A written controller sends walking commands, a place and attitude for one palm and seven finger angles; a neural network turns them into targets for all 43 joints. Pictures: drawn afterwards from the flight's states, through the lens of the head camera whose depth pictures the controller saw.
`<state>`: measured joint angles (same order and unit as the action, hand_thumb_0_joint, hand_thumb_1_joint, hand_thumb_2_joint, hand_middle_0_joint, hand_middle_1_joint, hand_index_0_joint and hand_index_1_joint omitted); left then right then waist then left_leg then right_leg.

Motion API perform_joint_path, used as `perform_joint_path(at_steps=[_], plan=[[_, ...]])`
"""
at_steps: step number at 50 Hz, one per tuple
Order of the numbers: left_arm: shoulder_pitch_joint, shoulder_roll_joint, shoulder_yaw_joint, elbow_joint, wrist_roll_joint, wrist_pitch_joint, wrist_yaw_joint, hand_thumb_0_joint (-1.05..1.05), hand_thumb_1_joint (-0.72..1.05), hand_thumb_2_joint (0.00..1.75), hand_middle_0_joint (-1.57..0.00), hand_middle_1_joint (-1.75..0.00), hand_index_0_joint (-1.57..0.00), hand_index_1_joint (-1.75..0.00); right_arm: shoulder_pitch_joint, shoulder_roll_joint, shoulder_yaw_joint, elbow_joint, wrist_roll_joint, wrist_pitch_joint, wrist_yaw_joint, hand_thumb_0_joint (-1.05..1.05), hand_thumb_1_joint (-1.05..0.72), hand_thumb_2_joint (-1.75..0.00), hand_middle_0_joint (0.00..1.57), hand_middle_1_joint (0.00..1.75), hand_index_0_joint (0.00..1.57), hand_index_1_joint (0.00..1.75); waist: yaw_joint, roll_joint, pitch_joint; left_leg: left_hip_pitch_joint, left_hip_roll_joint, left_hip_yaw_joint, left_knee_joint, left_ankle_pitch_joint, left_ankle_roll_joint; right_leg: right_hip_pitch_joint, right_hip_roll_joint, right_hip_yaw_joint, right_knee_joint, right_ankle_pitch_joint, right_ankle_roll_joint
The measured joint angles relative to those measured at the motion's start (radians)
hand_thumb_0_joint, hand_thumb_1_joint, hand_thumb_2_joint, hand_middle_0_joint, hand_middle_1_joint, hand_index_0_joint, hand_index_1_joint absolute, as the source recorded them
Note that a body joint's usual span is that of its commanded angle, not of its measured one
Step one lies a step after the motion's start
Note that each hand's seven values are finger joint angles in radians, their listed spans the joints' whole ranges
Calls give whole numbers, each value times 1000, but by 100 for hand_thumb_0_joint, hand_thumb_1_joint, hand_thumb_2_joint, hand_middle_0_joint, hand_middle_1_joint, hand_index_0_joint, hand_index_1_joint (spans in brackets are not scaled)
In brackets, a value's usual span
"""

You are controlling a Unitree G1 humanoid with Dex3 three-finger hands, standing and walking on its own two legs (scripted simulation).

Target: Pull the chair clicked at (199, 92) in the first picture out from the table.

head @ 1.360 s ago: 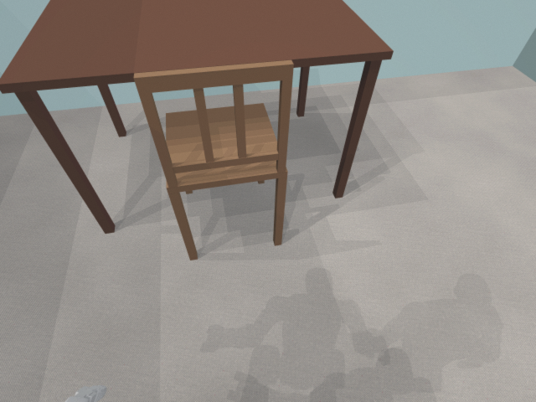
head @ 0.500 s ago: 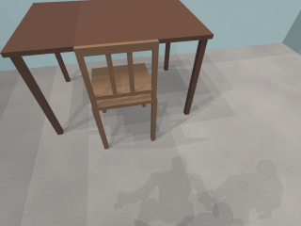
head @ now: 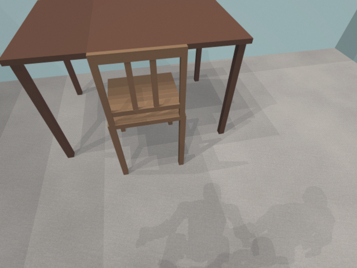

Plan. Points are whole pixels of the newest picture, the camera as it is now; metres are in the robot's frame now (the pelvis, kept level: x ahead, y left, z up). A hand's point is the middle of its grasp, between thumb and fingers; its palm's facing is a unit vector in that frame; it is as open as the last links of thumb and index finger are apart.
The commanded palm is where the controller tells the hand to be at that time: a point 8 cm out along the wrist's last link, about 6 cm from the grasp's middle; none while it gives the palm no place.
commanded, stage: look at it before walking up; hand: left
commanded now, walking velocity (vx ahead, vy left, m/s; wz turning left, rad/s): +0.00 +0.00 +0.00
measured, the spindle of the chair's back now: (131, 87) +0.83 +0.26 -0.10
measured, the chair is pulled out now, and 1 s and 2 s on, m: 0.00 0.00 0.00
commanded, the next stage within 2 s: turn to face it in 0.18 s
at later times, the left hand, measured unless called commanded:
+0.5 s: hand out of the picture +0.08 +0.24 -0.16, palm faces +0.03 -0.95 -0.33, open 7.4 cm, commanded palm none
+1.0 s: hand out of the picture -0.02 +0.19 -0.17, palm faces +0.22 -0.93 -0.29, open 7.4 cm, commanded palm none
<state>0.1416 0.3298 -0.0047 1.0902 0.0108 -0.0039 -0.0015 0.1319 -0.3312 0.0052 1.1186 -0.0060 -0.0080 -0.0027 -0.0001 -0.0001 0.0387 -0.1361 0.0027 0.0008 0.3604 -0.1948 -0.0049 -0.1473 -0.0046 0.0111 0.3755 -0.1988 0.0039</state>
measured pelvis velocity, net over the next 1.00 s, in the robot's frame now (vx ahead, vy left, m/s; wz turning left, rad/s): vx -0.03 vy -0.02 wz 0.19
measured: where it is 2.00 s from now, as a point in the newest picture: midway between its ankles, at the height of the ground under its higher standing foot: outside the picture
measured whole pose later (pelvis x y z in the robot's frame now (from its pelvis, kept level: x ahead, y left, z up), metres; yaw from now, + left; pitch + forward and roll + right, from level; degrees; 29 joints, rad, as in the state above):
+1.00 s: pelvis -0.03 -0.02 -0.01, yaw +11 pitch +0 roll +1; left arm 0.25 0.20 0.03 0.98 0.01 0.01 0.03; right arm 0.23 -0.21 -0.04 1.01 -0.01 0.05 -0.01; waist 0.00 0.04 0.05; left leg -0.38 -0.06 -0.12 0.67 -0.34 -0.01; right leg -0.22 0.00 -0.05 0.56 -0.33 -0.02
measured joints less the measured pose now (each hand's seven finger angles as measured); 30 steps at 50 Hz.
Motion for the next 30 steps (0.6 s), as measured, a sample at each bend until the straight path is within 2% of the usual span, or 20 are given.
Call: perform_joint_path(at_steps=[20,30], plan=[[-17,2,5,-10,-1,3,6,0,91,90,-20,-30,-20,-30,-13,-3,0,-11,1,2,-3,0,-90,-90,21,30,21,30,-4,0,-3,5,-7,-11,0,-7,1,8,-7,-12,4,-14,3],[7,-67,8,-70,-1,30,23,0,91,90,-20,-30,-20,-30,24,69,-4,-61,-3,40,2,0,-90,-90,20,30,20,30,-4,4,8,-96,-30,-59,143,-58,3,-65,-30,-59,134,-80,6]])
